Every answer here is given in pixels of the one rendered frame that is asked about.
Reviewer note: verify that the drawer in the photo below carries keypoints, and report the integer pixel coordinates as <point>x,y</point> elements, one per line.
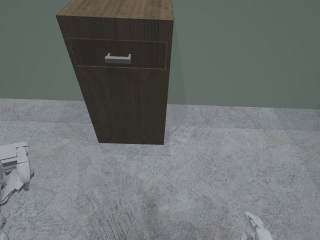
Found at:
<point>144,54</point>

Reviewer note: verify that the right robot hand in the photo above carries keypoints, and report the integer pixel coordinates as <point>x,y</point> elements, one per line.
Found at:
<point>260,233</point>

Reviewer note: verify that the cabinet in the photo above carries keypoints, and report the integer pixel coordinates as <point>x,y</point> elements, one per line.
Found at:
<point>126,105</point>

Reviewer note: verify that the left robot forearm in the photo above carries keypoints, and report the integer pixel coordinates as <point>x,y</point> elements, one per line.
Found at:
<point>3,235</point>

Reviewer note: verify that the left robot hand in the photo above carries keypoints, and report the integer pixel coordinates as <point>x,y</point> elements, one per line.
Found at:
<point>14,162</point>

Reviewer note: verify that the handle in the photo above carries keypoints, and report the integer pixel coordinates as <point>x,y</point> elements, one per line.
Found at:
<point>118,59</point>

